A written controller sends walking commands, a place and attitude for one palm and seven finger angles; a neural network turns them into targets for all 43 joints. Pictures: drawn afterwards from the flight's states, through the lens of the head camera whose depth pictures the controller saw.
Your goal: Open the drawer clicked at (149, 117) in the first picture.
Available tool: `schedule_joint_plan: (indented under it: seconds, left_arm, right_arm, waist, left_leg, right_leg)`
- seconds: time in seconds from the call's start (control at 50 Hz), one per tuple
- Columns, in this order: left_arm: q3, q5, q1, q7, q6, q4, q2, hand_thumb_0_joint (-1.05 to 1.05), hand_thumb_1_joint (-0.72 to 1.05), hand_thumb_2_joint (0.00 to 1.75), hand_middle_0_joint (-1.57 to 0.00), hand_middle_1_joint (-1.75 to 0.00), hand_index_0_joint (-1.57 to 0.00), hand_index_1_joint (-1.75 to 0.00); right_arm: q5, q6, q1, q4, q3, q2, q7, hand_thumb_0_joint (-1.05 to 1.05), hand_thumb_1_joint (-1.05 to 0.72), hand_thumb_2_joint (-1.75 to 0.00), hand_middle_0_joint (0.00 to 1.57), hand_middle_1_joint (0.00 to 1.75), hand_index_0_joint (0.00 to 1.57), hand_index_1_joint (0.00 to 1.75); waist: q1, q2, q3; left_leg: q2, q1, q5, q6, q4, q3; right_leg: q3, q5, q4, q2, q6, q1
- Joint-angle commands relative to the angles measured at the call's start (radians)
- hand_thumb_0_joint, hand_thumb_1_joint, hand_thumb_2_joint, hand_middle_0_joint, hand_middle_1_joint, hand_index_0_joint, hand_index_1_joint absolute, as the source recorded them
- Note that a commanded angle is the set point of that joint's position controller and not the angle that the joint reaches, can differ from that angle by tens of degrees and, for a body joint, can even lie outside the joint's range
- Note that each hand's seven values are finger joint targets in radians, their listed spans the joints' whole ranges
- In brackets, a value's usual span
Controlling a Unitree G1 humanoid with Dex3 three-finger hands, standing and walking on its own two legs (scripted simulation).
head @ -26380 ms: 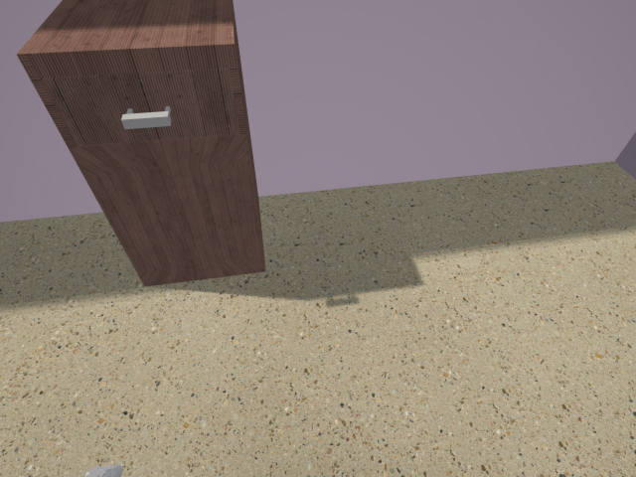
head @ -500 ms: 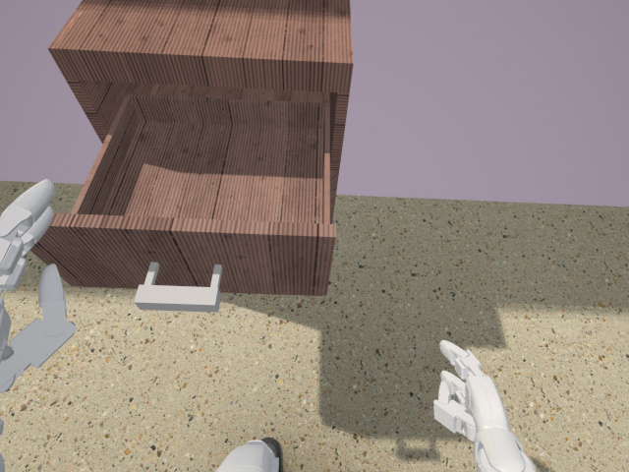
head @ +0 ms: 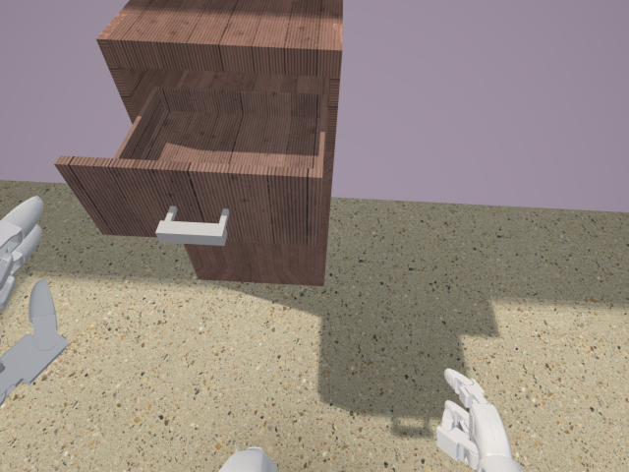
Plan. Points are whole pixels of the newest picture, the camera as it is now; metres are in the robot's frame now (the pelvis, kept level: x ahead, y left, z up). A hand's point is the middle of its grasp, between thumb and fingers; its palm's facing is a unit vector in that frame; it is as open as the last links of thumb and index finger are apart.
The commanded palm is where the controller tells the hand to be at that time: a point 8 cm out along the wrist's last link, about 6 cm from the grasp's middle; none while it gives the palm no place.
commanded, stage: stop stepping back and stand still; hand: left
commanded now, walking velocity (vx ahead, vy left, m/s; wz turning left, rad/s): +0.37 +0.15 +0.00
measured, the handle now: (195, 223) +0.48 +0.24 -0.03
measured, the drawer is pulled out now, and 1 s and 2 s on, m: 0.29 0.29 0.29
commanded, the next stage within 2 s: let the arm hang, fingers relaxed in 0.54 s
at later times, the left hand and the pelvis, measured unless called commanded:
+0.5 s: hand (6, 454) +0.11 +0.23 +0.17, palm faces +0.41 -0.81 -0.42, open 7.4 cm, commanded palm +0.05 +0.27 +0.19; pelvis -0.06 -0.01 +0.00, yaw +4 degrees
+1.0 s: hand out of the picture -0.06 +0.16 -0.16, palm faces +0.15 -0.97 -0.20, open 6.9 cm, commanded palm none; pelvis -0.06 -0.03 +0.01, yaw +6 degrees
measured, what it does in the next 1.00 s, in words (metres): steps on the spot: left foot, then right foot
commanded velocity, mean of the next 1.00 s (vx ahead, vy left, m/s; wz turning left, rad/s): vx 0.09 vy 0.02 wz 0.00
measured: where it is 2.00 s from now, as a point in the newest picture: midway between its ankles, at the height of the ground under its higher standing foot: outside the picture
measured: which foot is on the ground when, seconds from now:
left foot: up 0.00-0.14, down 0.16-1.00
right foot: down 0.00-0.18, up 0.20-0.30, down 0.32-1.00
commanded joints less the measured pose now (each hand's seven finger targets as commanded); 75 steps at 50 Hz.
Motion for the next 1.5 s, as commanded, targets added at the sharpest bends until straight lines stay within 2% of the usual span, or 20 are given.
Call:
schedule_joint_plan:
  seconds: [0.0,0.1,0.14,0.18,0.26,0.32,0.34,0.44,0.5,0.52,0.6,0.62,0.64,0.7,0.74,0.8,0.88,0.94,1.04,1.48]
  left_arm:
    - [0.104,-0.003,-0.052,0.032,-0.018,-0.088,0.129,0.0,0.9,0.9,-0.2,-0.3,-0.2,-0.3]
    - [0.068,0.034,-0.022,0.049,-0.03,-0.135,0.112,0.0,0.9,0.9,-0.2,-0.3,-0.2,-0.3]
    - [0.075,0.034,-0.057,0.051,-0.066,-0.233,0.132,0.0,0.9,0.9,-0.2,-0.3,-0.2,-0.3]
    - [0.102,0.043,-0.03,0.047,-0.064,-0.214,0.154,0.0,0.9,0.9,-0.2,-0.3,-0.2,-0.3]
    - [0.104,0.035,-0.034,0.037,-0.058,-0.065,0.137,0.0,0.9,0.9,-0.2,-0.3,-0.2,-0.3]
    - [0.11,0.02,-0.116,0.023,-0.074,-0.054,0.149,0.0,0.9,0.9,-0.2,-0.3,-0.2,-0.3]
    - [0.106,0.021,-0.093,0.021,-0.074,-0.03,0.136,0.0,0.9,0.9,-0.2,-0.3,-0.2,-0.3]
    - [0.071,0.031,-0.059,0.035,-0.072,-0.1,0.11,0.0,0.9,0.9,-0.2,-0.3,-0.2,-0.3]
    - [0.088,0.036,-0.085,0.05,-0.087,-0.171,0.144,0.0,0.9,0.9,-0.2,-0.3,-0.2,-0.3]
    - [0.09,0.047,-0.072,0.048,-0.075,-0.121,0.133,0.0,0.9,0.9,-0.2,-0.3,-0.2,-0.3]
    - [0.089,0.032,-0.077,0.039,-0.065,-0.054,0.133,0.0,0.9,0.9,-0.2,-0.3,-0.2,-0.3]
    - [-0.267,0.125,-0.165,-0.109,0.099,0.761,-0.058,0.0,0.9,0.9,-0.2,-0.3,-0.2,-0.3]
    - [-0.257,0.102,-0.157,-0.125,0.158,0.802,-0.066,0.0,0.9,0.9,-0.2,-0.3,-0.2,-0.3]
    - [-0.27,0.098,-0.292,-0.119,0.175,0.93,-0.078,0.0,0.9,0.9,-0.2,-0.3,-0.2,-0.3]
    - [-0.28,0.096,-0.336,-0.115,0.188,1.047,-0.067,0.0,0.9,0.9,-0.2,-0.3,-0.2,-0.3]
    - [-0.298,0.08,-0.398,-0.114,0.201,1.237,-0.084,0.0,0.9,0.9,-0.2,-0.3,-0.2,-0.3]
    - [-0.318,0.071,-0.345,-0.117,0.183,1.488,-0.095,0.0,0.9,0.9,-0.2,-0.3,-0.2,-0.3]
    - [-0.314,0.07,-0.339,-0.114,0.176,1.59,-0.115,0.0,0.9,0.9,-0.2,-0.3,-0.2,-0.3]
    - [-0.332,0.066,-0.328,-0.113,0.173,1.706,-0.132,0.0,0.9,0.9,-0.2,-0.3,-0.2,-0.3]
    - [-0.337,0.065,-0.3,-0.093,0.17,1.814,-0.202,0.0,0.9,0.9,-0.2,-0.3,-0.2,-0.3]
  right_arm:
    - [-0.003,-0.022,-0.058,-0.126,-0.069,-0.153,-0.038,0.0,-0.9,-0.9,0.2,0.3,0.2,0.3]
    - [-0.02,-0.059,-0.048,-0.127,-0.052,-0.16,-0.048,0.0,-0.9,-0.9,0.2,0.3,0.2,0.3]
    - [-0.031,-0.085,-0.024,-0.154,-0.064,-0.199,-0.046,0.0,-0.9,-0.9,0.2,0.3,0.2,0.3]
    - [-0.014,-0.088,-0.004,-0.134,-0.065,-0.166,-0.032,0.0,-0.9,-0.9,0.2,0.3,0.2,0.3]
    - [-0.001,-0.089,-0.019,-0.113,-0.061,-0.189,-0.028,0.0,-0.9,-0.9,0.2,0.3,0.2,0.3]
    - [0.002,-0.071,-0.021,-0.118,-0.081,-0.181,-0.029,0.0,-0.9,-0.9,0.2,0.3,0.2,0.3]
    - [-0.001,-0.063,0.009,-0.098,-0.093,-0.183,-0.029,0.0,-0.9,-0.9,0.2,0.3,0.2,0.3]
    - [-0.019,-0.064,-0.015,-0.113,-0.054,-0.158,-0.039,0.0,-0.9,-0.9,0.2,0.3,0.2,0.3]
    - [-0.02,-0.071,-0.024,-0.136,-0.055,-0.178,-0.041,0.0,-0.9,-0.9,0.2,0.3,0.2,0.3]
    - [-0.016,-0.07,-0.031,-0.128,-0.046,-0.154,-0.039,0.0,-0.9,-0.9,0.2,0.3,0.2,0.3]
    - [-0.011,-0.082,-0.04,-0.126,-0.053,-0.169,-0.036,0.0,-0.9,-0.9,0.2,0.3,0.2,0.3]
    - [-0.026,-0.089,0.004,0.139,-0.11,-0.255,0.046,0.0,-0.9,-0.9,0.2,0.3,0.2,0.3]
    - [-0.015,-0.025,0.108,0.138,-0.095,-0.16,0.05,0.0,-0.9,-0.9,0.2,0.3,0.2,0.3]
    - [-0.039,0.051,0.147,0.135,-0.077,-0.151,0.047,0.0,-0.9,-0.9,0.2,0.3,0.2,0.3]
    - [-0.048,0.08,0.119,0.146,-0.076,-0.157,0.042,0.0,-0.9,-0.9,0.2,0.3,0.2,0.3]
    - [-0.056,0.087,0.099,0.199,-0.054,-0.143,0.037,0.0,-0.9,-0.9,0.2,0.3,0.2,0.3]
    - [-0.042,0.084,0.081,0.281,-0.04,-0.144,0.014,0.0,-0.9,-0.9,0.2,0.3,0.2,0.3]
    - [-0.043,0.094,0.154,0.349,-0.041,-0.09,0.008,0.0,-0.9,-0.9,0.2,0.3,0.2,0.3]
    - [-0.039,0.107,0.252,0.439,-0.042,-0.071,0.005,0.0,-0.9,-0.9,0.2,0.3,0.2,0.3]
    - [-0.04,0.101,0.309,0.541,-0.041,0.009,-0.004,0.0,-0.9,-0.9,0.2,0.3,0.2,0.3]
  waist:
    - [-0.048,-0.161,-0.12]
    - [-0.032,-0.047,-0.087]
    - [-0.015,0.277,-0.093]
    - [-0.029,0.309,-0.137]
    - [-0.005,0.074,-0.025]
    - [-0.031,-0.196,-0.068]
    - [-0.026,-0.201,-0.075]
    - [-0.037,-0.024,-0.084]
    - [-0.017,0.238,-0.085]
    - [-0.019,0.236,-0.065]
    - [-0.021,-0.023,-0.039]
    - [-0.046,-0.045,-0.047]
    - [-0.05,-0.087,-0.153]
    - [-0.039,-0.292,-0.124]
    - [-0.033,-0.235,-0.053]
    - [-0.021,0.149,0.014]
    - [0.019,0.091,-0.057]
    - [-0.001,0.156,-0.051]
    - [-0.018,0.024,-0.012]
    - [-0.009,0.024,0.07]
  left_leg:
    - [-0.03,0.109,-0.059,0.006,0.308,-0.031]
    - [-0.017,0.255,-0.069,0.071,-0.364,0.034]
    - [0.147,0.238,-0.09,0.137,-0.539,-0.188]
    - [0.208,0.178,-0.1,0.169,-0.524,-0.258]
    - [0.139,-0.003,-0.023,0.135,-0.352,-0.127]
    - [-0.058,0.031,-0.142,0.05,0.044,0.033]
    - [-0.047,0.069,-0.13,0.05,0.142,0.025]
    - [-0.018,0.281,-0.043,0.073,-0.318,0.041]
    - [0.209,0.173,-0.242,0.152,-0.55,-0.297]
    - [0.216,0.076,-0.314,0.156,-0.576,-0.282]
    - [0.066,0.08,0.073,0.085,-0.348,-0.08]
    - [0.018,0.079,0.152,0.05,-0.095,-0.024]
    - [0.003,0.172,0.087,0.021,-0.074,-0.005]
    - [-0.032,0.116,0.009,0.033,0.004,-0.009]
    - [-0.027,0.16,0.067,0.047,-0.072,-0.013]
    - [0.074,0.177,0.276,0.085,-0.307,-0.132]
    - [0.059,0.133,0.164,0.069,-0.357,-0.082]
    - [0.035,0.2,0.066,0.053,-0.369,-0.04]
    - [0.031,0.247,0.053,0.055,-0.369,-0.027]
    - [0.041,0.211,0.085,0.052,-0.417,-0.021]
  right_leg:
    - [0.269,-0.275,-0.39,-0.316,-0.102,-0.171]
    - [0.18,-0.305,-0.295,-0.221,-0.041,-0.074]
    - [0.063,-0.187,0.032,-0.047,0.007,-0.028]
    - [0.007,-0.212,0.232,-0.019,0.033,-0.045]
    - [0.027,-0.083,-0.095,-0.029,0.027,0.145]
    - [0.452,-0.394,-0.415,-0.294,-0.097,0.013]
    - [0.475,-0.478,-0.452,-0.313,-0.118,-0.052]
    - [0.229,-0.33,-0.285,-0.191,-0.063,-0.101]
    - [0.059,-0.167,0.081,-0.015,0.025,-0.036]
    - [0.058,-0.153,0.137,-0.013,0.028,0.014]
    - [0.153,0.087,-0.171,-0.058,0.013,0.119]
    - [0.152,0.371,-0.067,-0.175,-0.028,-0.008]
    - [0.225,0.309,-0.108,-0.208,-0.068,-0.022]
    - [0.184,0.18,-0.148,-0.206,-0.116,-0.008]
    - [0.181,0.19,-0.143,-0.195,-0.109,-0.055]
    - [0.118,0.008,-0.066,-0.062,-0.024,-0.072]
    - [0.164,0.079,-0.182,-0.071,-0.031,0.156]
    - [0.181,0.002,-0.271,-0.088,-0.046,0.118]
    - [0.18,-0.118,-0.351,-0.096,-0.048,0.054]
    - [0.151,-0.043,-0.302,-0.08,-0.041,0.049]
